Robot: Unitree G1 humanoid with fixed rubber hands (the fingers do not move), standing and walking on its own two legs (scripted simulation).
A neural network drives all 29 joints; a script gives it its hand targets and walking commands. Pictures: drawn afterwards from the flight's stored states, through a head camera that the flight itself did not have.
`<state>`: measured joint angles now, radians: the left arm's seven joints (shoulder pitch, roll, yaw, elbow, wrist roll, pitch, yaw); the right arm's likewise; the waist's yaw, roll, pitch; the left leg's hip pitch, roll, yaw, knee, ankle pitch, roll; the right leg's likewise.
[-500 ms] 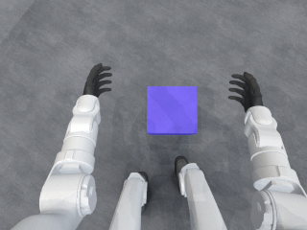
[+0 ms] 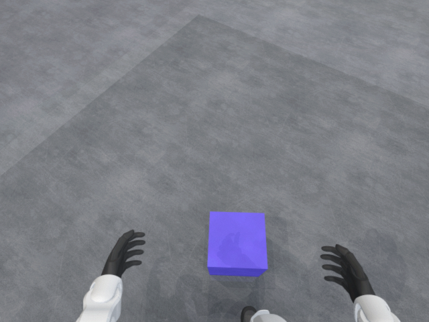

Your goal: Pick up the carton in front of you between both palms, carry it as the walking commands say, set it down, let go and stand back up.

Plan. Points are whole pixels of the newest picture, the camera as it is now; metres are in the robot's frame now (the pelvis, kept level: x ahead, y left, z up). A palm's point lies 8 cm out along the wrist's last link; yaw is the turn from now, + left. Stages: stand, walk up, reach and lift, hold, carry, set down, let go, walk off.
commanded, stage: let go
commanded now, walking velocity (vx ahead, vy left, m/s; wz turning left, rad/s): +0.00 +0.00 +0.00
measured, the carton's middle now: (235, 245) +0.38 -0.05 -0.64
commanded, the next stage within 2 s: stand in 0.60 s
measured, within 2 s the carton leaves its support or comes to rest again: neither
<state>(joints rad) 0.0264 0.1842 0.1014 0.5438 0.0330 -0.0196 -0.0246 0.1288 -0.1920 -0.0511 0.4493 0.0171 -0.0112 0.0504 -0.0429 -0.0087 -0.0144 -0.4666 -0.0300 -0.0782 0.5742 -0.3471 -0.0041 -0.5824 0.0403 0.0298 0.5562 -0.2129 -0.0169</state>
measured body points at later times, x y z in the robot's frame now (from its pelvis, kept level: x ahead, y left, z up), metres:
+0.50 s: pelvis +0.01 +0.02 +0.01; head +0.02 +0.01 +0.46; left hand +0.18 +0.25 -0.06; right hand +0.18 -0.22 -0.07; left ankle -0.05 +0.12 -0.73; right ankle +0.03 -0.11 -0.73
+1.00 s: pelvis +0.02 +0.00 +0.01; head +0.02 -0.01 +0.46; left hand +0.15 +0.30 -0.08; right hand +0.16 -0.28 -0.10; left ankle -0.05 +0.12 -0.73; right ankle +0.02 -0.11 -0.73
